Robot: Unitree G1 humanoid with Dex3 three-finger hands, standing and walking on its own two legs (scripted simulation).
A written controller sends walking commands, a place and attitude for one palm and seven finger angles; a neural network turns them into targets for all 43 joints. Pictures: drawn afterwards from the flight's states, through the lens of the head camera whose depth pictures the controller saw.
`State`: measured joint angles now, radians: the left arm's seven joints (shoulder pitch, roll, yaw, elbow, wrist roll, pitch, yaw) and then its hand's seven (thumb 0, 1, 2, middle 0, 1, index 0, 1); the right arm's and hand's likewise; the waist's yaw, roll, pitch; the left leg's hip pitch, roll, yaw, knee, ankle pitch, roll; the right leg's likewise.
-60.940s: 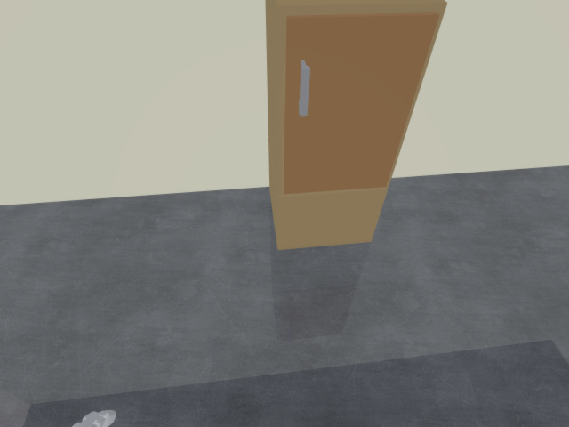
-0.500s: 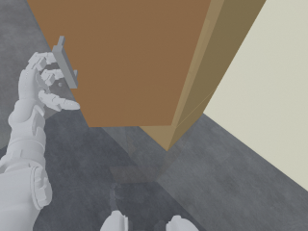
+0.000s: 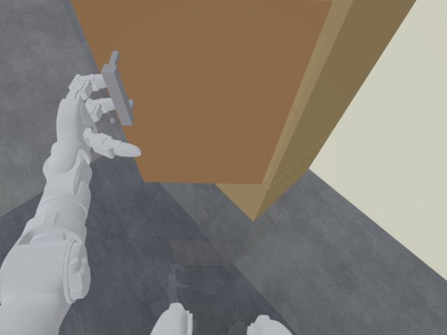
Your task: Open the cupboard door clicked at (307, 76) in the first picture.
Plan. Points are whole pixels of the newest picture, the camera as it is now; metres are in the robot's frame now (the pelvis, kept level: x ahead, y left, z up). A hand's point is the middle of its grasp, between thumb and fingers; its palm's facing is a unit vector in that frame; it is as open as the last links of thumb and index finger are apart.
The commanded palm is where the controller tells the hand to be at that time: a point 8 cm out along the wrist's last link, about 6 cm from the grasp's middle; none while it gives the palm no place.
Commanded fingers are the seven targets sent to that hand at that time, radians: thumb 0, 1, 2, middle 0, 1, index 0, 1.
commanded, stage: slide the fingers in behind the handle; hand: left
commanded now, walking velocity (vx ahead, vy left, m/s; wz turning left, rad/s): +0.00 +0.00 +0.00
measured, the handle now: (121, 90) +0.54 +0.20 +0.08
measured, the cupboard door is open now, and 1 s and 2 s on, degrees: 47 48 81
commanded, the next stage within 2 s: close the thumb around the handle in 0.20 s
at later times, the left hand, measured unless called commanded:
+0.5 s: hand (129, 113) +0.49 +0.17 +0.08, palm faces +0.02 -1.00 +0.02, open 12.9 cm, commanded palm +0.46 +0.22 +0.08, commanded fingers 0.00 0.12 0.56 -0.34 -1.27 -0.34 -1.27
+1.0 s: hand (128, 116) +0.48 +0.17 +0.08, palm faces +0.00 -1.00 +0.01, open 5.7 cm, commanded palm +0.46 +0.22 +0.08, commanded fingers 0.00 0.90 0.90 -0.40 -1.35 -0.40 -1.35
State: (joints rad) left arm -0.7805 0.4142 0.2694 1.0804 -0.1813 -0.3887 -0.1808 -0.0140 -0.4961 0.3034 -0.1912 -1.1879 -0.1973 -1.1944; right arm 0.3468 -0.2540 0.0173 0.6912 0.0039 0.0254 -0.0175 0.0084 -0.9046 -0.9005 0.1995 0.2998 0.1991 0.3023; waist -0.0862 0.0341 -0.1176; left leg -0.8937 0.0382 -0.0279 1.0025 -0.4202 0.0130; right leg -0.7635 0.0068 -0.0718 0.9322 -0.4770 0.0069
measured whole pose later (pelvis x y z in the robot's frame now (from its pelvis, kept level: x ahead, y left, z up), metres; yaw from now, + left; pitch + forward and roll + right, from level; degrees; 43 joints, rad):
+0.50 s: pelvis +0.01 +0.00 +0.00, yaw -2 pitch +18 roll -3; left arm -0.76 0.42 0.38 1.08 -0.14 -0.38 -0.22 -0.01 -0.32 0.38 -0.29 -1.22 -0.30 -1.22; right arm 0.39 -0.25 0.03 0.65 0.00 0.07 -0.01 0.01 -0.90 -0.90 0.20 0.30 0.20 0.30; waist -0.13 0.03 -0.13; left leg -0.88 0.06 0.01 0.99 -0.43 0.01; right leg -0.78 0.02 -0.03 0.94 -0.48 0.01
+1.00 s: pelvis +0.00 -0.01 +0.00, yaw -2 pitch +18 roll -3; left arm -0.78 0.44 0.38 1.09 -0.14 -0.38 -0.25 0.00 0.72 0.83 -0.34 -1.33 -0.37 -1.33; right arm 0.35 -0.26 0.03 0.64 0.01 0.06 -0.03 0.01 -0.90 -0.90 0.20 0.30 0.20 0.30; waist -0.13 0.03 -0.12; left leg -0.90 0.06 0.00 1.00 -0.42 0.01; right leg -0.80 0.03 -0.04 0.95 -0.47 0.00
